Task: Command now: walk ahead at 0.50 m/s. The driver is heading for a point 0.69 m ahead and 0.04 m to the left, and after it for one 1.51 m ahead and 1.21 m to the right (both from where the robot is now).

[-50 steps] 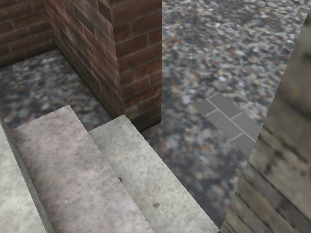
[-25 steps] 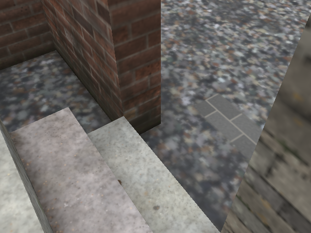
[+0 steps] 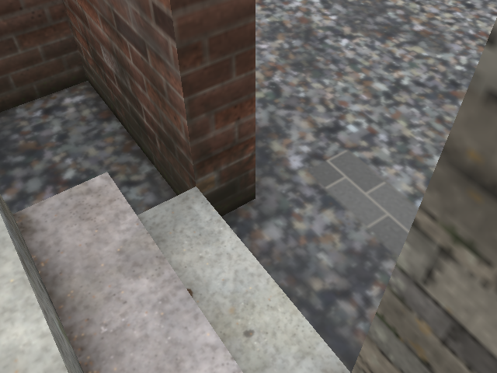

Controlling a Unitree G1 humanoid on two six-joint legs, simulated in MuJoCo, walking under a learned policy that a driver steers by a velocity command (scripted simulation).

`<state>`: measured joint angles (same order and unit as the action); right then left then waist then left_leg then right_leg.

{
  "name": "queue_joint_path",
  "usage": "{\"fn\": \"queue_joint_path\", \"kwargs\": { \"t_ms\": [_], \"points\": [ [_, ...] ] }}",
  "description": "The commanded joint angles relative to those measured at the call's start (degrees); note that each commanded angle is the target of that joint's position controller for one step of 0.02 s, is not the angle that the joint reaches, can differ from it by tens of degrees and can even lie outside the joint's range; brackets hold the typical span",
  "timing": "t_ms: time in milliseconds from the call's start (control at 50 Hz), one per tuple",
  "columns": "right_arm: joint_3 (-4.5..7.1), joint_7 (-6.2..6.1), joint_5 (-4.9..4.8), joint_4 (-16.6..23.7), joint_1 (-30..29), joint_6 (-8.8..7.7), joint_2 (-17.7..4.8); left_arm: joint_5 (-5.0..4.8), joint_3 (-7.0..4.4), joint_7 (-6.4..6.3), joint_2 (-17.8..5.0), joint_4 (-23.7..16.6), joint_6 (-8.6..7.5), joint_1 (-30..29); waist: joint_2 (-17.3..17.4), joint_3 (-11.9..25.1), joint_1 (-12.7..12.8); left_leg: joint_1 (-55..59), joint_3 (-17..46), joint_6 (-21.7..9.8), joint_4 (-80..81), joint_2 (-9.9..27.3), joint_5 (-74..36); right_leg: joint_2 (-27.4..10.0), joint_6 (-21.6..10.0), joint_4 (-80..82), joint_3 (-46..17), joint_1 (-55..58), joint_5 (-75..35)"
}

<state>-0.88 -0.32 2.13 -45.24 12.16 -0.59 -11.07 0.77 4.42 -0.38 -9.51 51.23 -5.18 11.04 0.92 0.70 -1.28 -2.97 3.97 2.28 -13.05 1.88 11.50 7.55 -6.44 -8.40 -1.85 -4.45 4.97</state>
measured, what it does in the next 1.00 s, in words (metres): stands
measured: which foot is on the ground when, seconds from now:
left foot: down 0.00-1.00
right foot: down 0.00-1.00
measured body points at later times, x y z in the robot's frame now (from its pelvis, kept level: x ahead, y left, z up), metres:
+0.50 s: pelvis +0.00 +0.00 +0.00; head +0.01 +0.00 +0.45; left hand +0.12 +0.21 -0.13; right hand +0.11 -0.23 -0.13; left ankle -0.05 +0.15 -0.75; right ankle -0.01 -0.05 -0.75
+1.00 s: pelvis +0.00 +0.00 +0.00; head +0.01 +0.00 +0.45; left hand +0.12 +0.21 -0.13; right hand +0.11 -0.23 -0.13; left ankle -0.05 +0.15 -0.75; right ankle -0.01 -0.05 -0.75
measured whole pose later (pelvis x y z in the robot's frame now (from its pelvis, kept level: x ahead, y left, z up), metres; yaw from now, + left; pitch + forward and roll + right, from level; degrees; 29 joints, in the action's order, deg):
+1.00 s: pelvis +0.00 +0.00 +0.00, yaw +0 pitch +1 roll +0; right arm -0.9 -0.3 2.1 -45.4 12.1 -0.6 -11.2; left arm 0.7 4.3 -0.4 -9.5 52.0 -5.0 10.8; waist 0.9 0.7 -1.4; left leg -2.7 4.2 2.2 -12.8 1.8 11.5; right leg 7.5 -6.2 -8.6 -2.5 -4.5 5.0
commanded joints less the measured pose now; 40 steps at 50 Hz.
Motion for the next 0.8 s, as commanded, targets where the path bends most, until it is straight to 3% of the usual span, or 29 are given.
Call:
{"fn": "queue_joint_path", "kwargs": {
  "t_ms": [20, 800],
  "points": [
    [1.11, -0.13, -0.01, 3.48, -0.54, -0.72, -4.83, -0.25, -2.33, -0.88, -6.69, -3.57, -0.90, -2.30, -0.61, 2.34, -0.10, 2.44, 3.40, -1.81, -0.51, 3.36, -8.98, -11.97, 1.72, 0.89, -8.44, -1.16, -9.33],
    [1.11, -0.13, 0.00, 3.31, -0.55, -0.75, -4.99, -0.33, -2.41, -0.89, -6.64, -3.00, -0.87, -2.42, -0.45, 2.37, -0.13, 2.71, 3.48, -1.81, -0.35, 3.39, -9.18, -11.82, 1.71, 0.63, -8.62, -1.17, -9.79]
  ]
}}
